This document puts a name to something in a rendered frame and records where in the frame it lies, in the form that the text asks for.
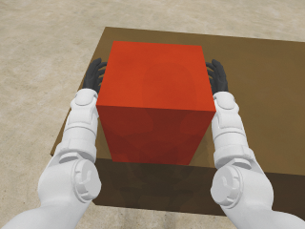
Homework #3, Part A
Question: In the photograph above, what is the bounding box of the left robot upper arm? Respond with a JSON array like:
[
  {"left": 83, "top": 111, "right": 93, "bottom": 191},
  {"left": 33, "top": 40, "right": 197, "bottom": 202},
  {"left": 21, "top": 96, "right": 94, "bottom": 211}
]
[{"left": 1, "top": 158, "right": 102, "bottom": 229}]

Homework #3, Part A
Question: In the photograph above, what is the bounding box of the left robot hand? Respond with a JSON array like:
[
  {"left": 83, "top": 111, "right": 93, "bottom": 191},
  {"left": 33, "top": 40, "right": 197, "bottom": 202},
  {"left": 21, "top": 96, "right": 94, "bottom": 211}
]
[{"left": 82, "top": 57, "right": 108, "bottom": 94}]

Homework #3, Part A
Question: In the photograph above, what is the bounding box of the left robot forearm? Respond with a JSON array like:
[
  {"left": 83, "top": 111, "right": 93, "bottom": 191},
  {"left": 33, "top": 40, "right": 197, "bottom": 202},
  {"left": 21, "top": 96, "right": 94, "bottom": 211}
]
[{"left": 37, "top": 88, "right": 99, "bottom": 200}]

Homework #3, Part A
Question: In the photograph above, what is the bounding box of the pedestal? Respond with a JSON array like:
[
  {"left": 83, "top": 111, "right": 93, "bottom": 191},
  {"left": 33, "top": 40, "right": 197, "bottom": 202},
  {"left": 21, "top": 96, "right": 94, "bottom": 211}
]
[{"left": 50, "top": 27, "right": 305, "bottom": 221}]

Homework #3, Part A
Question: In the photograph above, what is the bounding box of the right robot forearm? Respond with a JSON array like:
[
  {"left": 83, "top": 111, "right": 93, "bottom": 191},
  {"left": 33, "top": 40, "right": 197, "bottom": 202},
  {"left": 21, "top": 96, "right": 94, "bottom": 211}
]
[{"left": 212, "top": 92, "right": 266, "bottom": 177}]

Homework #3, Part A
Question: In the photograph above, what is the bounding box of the right robot upper arm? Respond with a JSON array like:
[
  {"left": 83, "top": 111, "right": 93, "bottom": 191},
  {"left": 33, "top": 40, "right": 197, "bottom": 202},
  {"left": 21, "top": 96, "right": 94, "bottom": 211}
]
[{"left": 210, "top": 164, "right": 305, "bottom": 229}]

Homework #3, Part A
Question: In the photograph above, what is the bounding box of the right robot hand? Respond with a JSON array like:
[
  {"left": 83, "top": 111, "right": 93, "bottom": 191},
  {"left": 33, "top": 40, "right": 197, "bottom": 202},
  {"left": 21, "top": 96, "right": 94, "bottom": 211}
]
[{"left": 205, "top": 59, "right": 229, "bottom": 95}]

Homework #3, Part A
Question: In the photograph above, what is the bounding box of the carton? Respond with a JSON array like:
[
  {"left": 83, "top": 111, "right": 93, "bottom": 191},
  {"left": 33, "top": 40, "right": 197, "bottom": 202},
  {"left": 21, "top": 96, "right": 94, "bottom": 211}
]
[{"left": 95, "top": 40, "right": 216, "bottom": 165}]

